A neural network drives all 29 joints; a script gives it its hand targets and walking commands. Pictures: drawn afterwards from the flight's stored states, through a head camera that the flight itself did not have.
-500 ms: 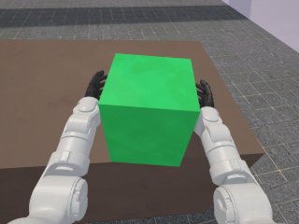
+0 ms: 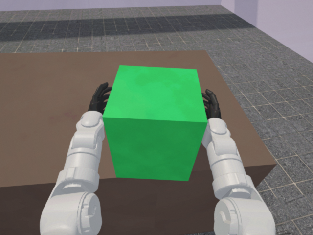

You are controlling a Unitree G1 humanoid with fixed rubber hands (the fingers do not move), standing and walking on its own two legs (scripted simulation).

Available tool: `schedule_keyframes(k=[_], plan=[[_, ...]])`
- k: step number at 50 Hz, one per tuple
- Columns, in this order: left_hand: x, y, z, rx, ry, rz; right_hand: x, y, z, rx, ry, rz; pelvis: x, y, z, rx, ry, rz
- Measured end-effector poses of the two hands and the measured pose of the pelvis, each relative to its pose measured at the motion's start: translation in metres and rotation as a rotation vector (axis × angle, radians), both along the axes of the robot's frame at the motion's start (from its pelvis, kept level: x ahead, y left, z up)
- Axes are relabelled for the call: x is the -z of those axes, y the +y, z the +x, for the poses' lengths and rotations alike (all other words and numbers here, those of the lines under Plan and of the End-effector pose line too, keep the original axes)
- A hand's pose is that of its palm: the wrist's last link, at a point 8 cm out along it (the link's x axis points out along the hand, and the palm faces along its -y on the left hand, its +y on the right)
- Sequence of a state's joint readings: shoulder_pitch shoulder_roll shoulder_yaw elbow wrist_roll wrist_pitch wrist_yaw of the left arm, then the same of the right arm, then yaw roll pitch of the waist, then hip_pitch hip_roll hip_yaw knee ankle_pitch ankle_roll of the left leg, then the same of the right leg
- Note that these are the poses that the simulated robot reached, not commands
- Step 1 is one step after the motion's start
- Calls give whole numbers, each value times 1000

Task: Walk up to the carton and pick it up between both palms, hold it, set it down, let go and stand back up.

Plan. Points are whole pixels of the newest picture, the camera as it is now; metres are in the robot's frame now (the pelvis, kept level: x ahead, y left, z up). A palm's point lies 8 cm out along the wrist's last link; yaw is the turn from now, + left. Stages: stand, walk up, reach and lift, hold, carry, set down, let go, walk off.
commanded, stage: reach and lift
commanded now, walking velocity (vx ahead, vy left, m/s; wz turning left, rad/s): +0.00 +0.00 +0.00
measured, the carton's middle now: (155, 124) +0.41 +0.00 +0.08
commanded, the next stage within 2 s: none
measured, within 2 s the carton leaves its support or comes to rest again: leaves its support in 0.54 s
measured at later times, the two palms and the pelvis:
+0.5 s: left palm (97, 114) +0.40 +0.15 +0.13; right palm (213, 120) +0.39 -0.15 +0.12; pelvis +0.00 -0.01 +0.00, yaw +1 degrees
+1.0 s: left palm (97, 112) +0.39 +0.15 +0.14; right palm (216, 120) +0.38 -0.15 +0.13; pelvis -0.01 +0.00 +0.00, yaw +0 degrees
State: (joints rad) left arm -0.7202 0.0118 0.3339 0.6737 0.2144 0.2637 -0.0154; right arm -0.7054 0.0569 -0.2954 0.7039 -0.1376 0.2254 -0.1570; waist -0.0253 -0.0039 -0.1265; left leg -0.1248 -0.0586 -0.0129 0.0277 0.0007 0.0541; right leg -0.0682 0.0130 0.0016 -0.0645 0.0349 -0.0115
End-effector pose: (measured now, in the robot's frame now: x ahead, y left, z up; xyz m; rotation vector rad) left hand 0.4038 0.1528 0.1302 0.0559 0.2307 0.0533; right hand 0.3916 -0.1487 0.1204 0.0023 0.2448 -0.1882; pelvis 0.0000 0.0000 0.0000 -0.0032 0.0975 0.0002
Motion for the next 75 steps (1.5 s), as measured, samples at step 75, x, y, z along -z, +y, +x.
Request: schedule_keyframes(k=[75], plan=[[-96, -11, -49, -55, -73, -23, -83, -11, -30, -53, -79, 11, -1, -17, -7, 5, -144, 3]])
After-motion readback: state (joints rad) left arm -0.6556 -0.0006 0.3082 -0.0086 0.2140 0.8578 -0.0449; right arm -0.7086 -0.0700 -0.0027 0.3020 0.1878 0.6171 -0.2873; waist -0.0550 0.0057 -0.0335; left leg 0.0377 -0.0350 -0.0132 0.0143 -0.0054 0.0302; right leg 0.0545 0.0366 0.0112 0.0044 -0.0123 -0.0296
